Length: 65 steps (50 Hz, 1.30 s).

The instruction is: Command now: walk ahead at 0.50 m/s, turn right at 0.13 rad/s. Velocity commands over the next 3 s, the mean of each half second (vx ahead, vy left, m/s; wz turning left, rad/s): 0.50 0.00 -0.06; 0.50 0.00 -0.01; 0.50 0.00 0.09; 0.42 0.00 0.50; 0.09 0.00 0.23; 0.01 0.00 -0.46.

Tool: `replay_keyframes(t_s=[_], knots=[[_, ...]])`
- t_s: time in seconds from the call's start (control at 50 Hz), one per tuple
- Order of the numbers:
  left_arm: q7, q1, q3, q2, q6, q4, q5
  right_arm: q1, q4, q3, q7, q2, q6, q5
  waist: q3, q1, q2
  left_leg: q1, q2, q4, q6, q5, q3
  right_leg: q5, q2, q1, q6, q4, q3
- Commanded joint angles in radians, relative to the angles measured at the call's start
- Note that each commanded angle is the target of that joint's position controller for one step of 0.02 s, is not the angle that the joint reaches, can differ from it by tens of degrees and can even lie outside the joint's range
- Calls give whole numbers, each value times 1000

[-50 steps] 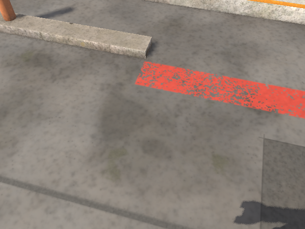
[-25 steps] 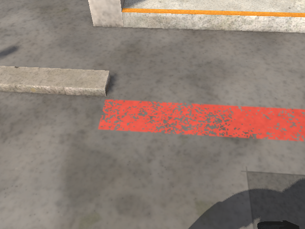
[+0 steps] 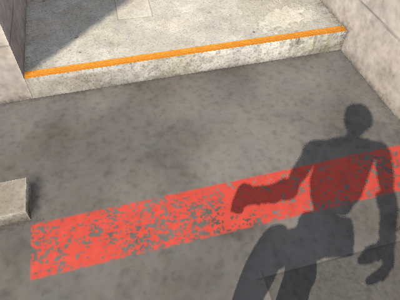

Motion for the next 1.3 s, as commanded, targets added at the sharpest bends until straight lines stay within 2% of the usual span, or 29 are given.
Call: replay_keyframes(t_s=[0.02,0.08,0.1,0.12,0.14,0.16,0.18,0.22,0.28,0.38,0.52,0.58,0.62,0.64,0.66,0.68,0.7,0.74,0.78,0.86,0.98,1.1,1.14,1.18,1.2,1.22,1.24,1.26,1.3], knots=[[7,-82,10,65,-20,-82,-2,6,-30,-38,-6,-172,-3,0,44,26,149,-39,269,-45,134,425,-135,-35,20,82,-27,-86,-61],[27,119,28,91,-40,-12,15,1,-10,-36,-11,-176,14,5,-57,124,102,-29,226,245,100,692,-71,-64,88,367,-80,-221,-89],[39,290,47,143,-49,36,32,-6,-28,-24,-13,-145,14,7,-172,190,44,-164,182,470,76,537,-37,-118,-13,608,-118,-229,25],[53,395,76,265,-50,41,44,47,-85,3,-4,-39,10,26,-305,190,-188,-513,41,842,26,26,16,-223,-329,910,-228,-297,484],[57,394,82,256,-37,52,-7,22,-72,-22,-13,-126,17,0,-310,196,-155,-647,-4,978,35,-257,-102,-206,-371,873,-265,-409,686],[57,309,69,206,-35,52,-19,-48,-85,-30,-12,-142,21,-5,-152,152,-73,-701,61,1005,47,-185,-145,-201,-316,760,-238,-406,517],[52,244,52,142,-40,47,-19,-82,-88,-23,-5,-120,16,0,-72,123,-34,-675,93,951,48,-109,-145,-129,-267,631,-211,-436,404],[50,190,35,87,-53,58,-24,-64,-68,-20,3,-95,35,-14,-6,62,-48,-572,131,855,31,-47,-135,-22,-177,475,-153,-498,248],[50,225,40,95,-74,90,-29,-72,-58,-19,18,-74,56,-24,-4,41,-29,-562,130,830,8,25,-113,116,-148,451,-166,-542,168],[50,310,41,95,-76,149,-34,-276,-115,-13,21,-61,59,-23,54,78,-10,-683,148,643,-24,187,-91,181,-128,507,-174,-578,95],[61,407,42,117,-73,222,-22,-469,-177,1,18,-61,49,-16,89,124,-12,-639,98,383,20,240,-51,321,-160,643,-159,-536,57],[70,383,45,136,-69,240,-16,-426,-171,-7,10,-76,39,-17,68,86,-18,-527,52,319,68,137,-30,557,-175,697,-137,-434,38],[71,353,47,148,-61,247,-15,-192,-92,-26,-8,-104,25,-24,-60,-18,1,-232,-13,237,110,129,0,737,-129,664,-105,-150,-9],[71,354,38,125,-63,232,-21,-11,-43,-46,-20,-161,16,-45,-176,-80,47,40,105,235,154,97,-124,511,-88,488,-87,103,-35],[59,467,14,17,-65,205,-61,87,-31,-81,-26,-288,17,-59,-325,-49,290,347,420,165,293,-18,-623,-77,94,120,-33,523,-91],[63,423,37,99,-64,219,-30,27,-32,-72,-16,-243,28,-16,-310,-36,195,295,434,44,293,-7,-801,-395,122,6,-51,627,62],[61,339,45,106,-63,196,-26,-89,-44,-60,-14,-198,30,0,-138,15,139,140,396,34,262,-41,-622,-312,56,-41,-59,630,78],[52,284,38,71,-61,192,-21,-180,-46,-34,-9,-100,19,-2,-11,62,93,-73,306,-38,203,71,-421,-207,-14,16,-57,511,59],[41,315,33,43,-34,210,0,-177,-22,-23,-12,-70,6,0,3,98,123,-172,251,-77,175,169,-313,-175,-32,102,-36,454,41],[29,202,31,34,-16,177,-1,-96,27,-32,-11,-102,-13,6,40,96,102,-157,229,-135,191,238,-234,-66,-63,0,-1,353,6],[25,-31,17,13,-22,111,-12,-2,74,-26,-14,-97,-11,5,77,39,105,-74,198,-139,173,339,-158,106,-49,-43,24,45,-44],[31,-126,21,35,-33,71,-12,51,116,-29,-32,-111,-2,-9,91,26,115,92,258,-59,168,511,-154,31,-9,-15,-25,-105,-58],[38,-54,31,49,-43,89,-11,20,119,-32,-37,-124,1,-13,57,69,122,108,261,47,147,717,-135,-50,33,109,-59,-149,-76],[55,239,57,93,-62,189,4,-4,116,-28,-35,-116,7,-9,-102,187,75,0,192,391,111,759,-76,-33,57,485,-111,-229,-74],[68,405,83,189,-69,214,31,21,75,-9,-28,-55,5,15,-245,222,-60,-267,117,726,76,406,-26,-143,-199,782,-186,-254,237],[62,421,99,246,-58,226,16,109,78,-7,-23,-14,5,30,-330,178,-225,-543,-58,1003,56,-288,-63,-154,-391,929,-297,-389,663],[57,316,87,186,-49,213,-17,8,75,-31,-29,-103,12,6,-205,153,-52,-624,15,1052,75,-218,-177,-224,-326,820,-252,-407,581],[54,221,71,125,-51,196,-23,-57,55,-31,-22,-93,5,4,-84,123,-17,-628,54,1015,78,-118,-172,-184,-290,672,-224,-436,439],[55,162,50,52,-65,202,-23,-76,63,-28,-15,-58,16,-9,-2,72,-4,-548,103,921,66,-32,-166,-42,-209,501,-164,-497,258]])
Next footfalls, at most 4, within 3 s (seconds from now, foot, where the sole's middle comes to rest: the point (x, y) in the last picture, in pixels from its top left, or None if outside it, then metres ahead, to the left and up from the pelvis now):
0.10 right None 0.20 -0.11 -0.78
0.64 left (170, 292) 0.51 0.08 -0.78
1.18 right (219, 210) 0.81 -0.11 -0.78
1.74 left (168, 156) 1.08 0.07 -0.78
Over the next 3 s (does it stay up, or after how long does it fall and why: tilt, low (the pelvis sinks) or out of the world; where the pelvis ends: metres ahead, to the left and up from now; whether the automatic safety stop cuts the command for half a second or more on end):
stays up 1.16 0.06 0.00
